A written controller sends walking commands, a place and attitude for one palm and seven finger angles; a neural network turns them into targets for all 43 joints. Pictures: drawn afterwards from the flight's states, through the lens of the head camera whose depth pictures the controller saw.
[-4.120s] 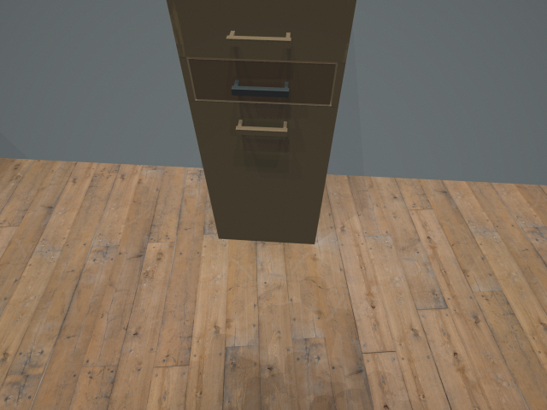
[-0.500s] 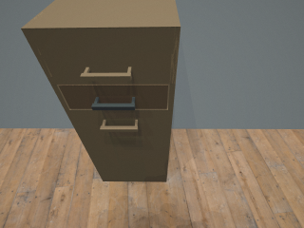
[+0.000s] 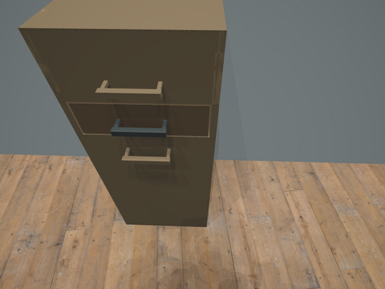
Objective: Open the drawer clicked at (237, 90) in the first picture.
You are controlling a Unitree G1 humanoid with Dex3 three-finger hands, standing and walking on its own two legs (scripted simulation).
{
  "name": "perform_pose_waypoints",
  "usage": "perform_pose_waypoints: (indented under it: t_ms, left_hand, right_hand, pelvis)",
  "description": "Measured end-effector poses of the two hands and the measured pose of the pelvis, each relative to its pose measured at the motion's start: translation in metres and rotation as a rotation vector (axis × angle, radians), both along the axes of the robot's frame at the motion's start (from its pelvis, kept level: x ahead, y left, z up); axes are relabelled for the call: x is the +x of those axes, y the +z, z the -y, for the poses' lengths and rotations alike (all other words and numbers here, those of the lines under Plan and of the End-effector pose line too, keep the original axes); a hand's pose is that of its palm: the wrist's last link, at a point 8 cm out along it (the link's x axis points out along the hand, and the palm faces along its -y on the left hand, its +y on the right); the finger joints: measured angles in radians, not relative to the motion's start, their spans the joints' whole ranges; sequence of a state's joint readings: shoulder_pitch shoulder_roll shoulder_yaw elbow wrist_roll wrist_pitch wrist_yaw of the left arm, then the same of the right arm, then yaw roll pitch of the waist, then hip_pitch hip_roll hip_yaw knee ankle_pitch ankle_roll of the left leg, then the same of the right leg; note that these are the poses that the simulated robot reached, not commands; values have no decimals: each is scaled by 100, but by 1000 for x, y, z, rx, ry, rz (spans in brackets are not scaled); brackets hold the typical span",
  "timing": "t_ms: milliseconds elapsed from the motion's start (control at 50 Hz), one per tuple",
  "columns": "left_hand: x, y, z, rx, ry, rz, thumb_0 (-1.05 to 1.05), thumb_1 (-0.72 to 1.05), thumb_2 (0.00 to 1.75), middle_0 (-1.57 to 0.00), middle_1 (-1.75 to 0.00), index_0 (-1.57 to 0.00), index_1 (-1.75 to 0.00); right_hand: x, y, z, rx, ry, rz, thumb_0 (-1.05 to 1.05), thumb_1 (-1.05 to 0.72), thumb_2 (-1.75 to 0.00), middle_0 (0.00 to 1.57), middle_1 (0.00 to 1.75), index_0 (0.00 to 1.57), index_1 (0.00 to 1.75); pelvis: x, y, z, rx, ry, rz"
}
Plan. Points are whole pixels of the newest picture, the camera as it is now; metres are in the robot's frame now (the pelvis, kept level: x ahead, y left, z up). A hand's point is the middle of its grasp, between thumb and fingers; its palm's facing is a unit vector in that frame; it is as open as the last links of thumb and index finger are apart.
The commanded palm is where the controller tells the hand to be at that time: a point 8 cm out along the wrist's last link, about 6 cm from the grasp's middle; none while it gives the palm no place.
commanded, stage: raise the hand with hooked fingers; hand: left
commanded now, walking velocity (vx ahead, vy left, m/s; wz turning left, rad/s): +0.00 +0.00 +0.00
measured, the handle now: (140, 127) +0.51 +0.20 +0.01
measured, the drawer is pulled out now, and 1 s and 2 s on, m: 0.00 0.00 0.00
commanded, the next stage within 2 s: move the hooked fingers above the handle in 1.82 s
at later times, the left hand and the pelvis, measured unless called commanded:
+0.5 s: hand (87, 264) +0.16 +0.24 -0.04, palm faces +0.07 -0.07 -1.00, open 9.5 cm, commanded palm +0.16 +0.23 +0.03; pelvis -0.03 -0.02 -0.05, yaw +3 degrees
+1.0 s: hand (76, 205) +0.25 +0.26 +0.05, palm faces +0.09 -0.09 -0.99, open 12.4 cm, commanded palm +0.23 +0.25 +0.11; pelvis +0.00 +0.01 -0.01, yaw +1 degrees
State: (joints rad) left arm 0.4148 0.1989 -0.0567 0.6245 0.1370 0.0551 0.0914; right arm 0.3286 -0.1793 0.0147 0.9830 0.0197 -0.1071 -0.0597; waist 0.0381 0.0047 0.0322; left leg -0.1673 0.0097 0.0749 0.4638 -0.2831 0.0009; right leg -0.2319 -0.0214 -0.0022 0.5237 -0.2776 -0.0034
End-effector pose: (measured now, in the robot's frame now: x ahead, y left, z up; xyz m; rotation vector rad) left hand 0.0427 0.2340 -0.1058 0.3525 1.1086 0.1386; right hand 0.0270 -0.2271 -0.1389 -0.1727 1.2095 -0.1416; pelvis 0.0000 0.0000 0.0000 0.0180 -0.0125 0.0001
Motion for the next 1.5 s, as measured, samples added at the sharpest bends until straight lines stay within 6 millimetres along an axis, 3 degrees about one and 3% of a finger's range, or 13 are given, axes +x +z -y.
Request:
perform_pose_waypoints:
  t_ms: [100,160,220,300,360,420,500,620,820,980,1220,1340,1500]
  left_hand:
    - [93,89,-5,422,-326,461,2,87,87,-21,-34,-21,-33]
    - [124,122,1,707,-516,616,2,81,85,-21,-37,-21,-36]
    - [125,126,14,853,-657,664,1,75,83,-21,-40,-21,-40]
    - [99,110,26,915,-768,636,0,66,79,-22,-46,-22,-46]
    - [79,101,23,946,-763,607,0,58,76,-23,-50,-23,-50]
    - [76,103,13,997,-730,622,0,51,73,-24,-55,-25,-55]
    - [98,121,0,1068,-683,670,0,41,69,-26,-61,-26,-61]
    - [141,149,-8,1053,-661,646,0,27,63,-27,-70,-27,-70]
    - [163,176,-11,985,-774,687,0,5,53,-28,-85,-28,-85]
    - [180,199,-29,1049,-714,734,0,-14,45,-29,-97,-30,-97]
    - [212,244,-31,1052,-750,729,0,-40,34,-31,-114,-31,-114]
    - [221,263,-34,1051,-770,721,0,-46,31,-32,-118,-32,-118]
    - [232,283,-34,1049,-797,732,0,-49,30,-32,-120,-32,-119]
  right_hand:
    - [64,13,17,-35,50,317,1,-91,-90,20,30,20,30]
    - [107,25,26,-35,89,445,1,-90,-90,20,30,20,30]
    - [143,39,32,-28,133,516,1,-91,-90,20,30,20,30]
    - [181,50,31,-37,223,545,1,-91,-90,20,30,20,30]
    - [200,50,24,-50,282,544,1,-91,-90,20,30,20,30]
    - [211,43,12,-47,319,540,1,-91,-90,20,30,20,30]
    - [209,30,-9,-1,327,517,1,-91,-90,20,30,20,30]
    - [179,20,-31,77,264,420,1,-90,-90,20,30,20,30]
    - [141,17,-12,19,190,283,1,-90,-90,21,30,20,30]
    - [155,23,-6,-17,171,292,1,-90,-90,20,30,20,30]
    - [189,48,-44,67,214,389,1,-90,-90,20,30,20,30]
    - [186,48,-49,85,235,373,1,-90,-90,21,30,20,30]
    - [168,41,-32,64,215,322,1,-90,-90,21,30,20,30]
  pelvis:
    - [-10,-9,3,7,19,-52]
    - [-15,-17,7,16,-6,-101]
    - [-19,-24,12,28,-29,-138]
    - [-23,-32,18,37,-23,-168]
    - [-25,-38,23,31,2,-181]
    - [-26,-44,25,18,28,-183]
    - [-25,-46,25,1,48,-170]
    - [-17,-32,18,-3,36,-135]
    - [-1,-16,-1,-8,15,-110]
    - [2,-13,-13,-14,25,-96]
    - [2,-2,-15,-14,31,-42]
    - [1,1,-13,-15,39,-28]
    - [-3,4,-9,-15,44,-22]
